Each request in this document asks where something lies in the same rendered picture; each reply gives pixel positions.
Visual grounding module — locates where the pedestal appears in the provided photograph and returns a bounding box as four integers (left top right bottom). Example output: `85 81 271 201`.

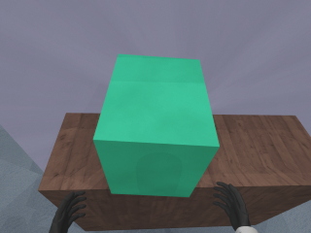
38 113 311 232

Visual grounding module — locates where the left robot hand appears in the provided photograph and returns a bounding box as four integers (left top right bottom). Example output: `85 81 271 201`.
49 191 86 233

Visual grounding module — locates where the carton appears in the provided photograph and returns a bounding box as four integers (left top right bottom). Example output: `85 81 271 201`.
93 53 220 197

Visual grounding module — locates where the right robot hand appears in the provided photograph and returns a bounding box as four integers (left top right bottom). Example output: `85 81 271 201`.
212 182 251 231

